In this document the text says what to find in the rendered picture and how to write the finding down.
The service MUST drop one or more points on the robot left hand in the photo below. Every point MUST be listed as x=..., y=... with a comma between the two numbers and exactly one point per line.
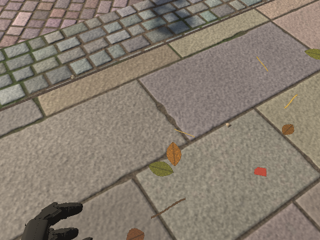
x=39, y=227

